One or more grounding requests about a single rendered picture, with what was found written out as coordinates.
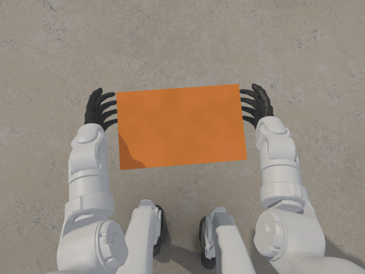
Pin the robot right upper arm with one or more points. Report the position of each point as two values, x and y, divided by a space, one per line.
294 243

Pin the left robot thigh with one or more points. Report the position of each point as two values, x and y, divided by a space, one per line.
143 228

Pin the right robot thigh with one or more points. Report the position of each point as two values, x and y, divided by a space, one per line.
232 256

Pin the left robot forearm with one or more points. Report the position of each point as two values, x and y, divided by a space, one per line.
88 180

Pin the robot left upper arm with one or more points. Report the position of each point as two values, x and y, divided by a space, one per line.
98 248

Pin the right robot forearm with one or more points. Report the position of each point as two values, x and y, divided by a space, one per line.
282 186

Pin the left robot hand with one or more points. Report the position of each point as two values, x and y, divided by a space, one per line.
94 109

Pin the right robot hand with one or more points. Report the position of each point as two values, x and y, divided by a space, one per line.
261 104

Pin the robot thigh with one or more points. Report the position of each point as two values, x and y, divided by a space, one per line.
143 228
232 256

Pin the carton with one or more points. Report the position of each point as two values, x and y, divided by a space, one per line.
180 126

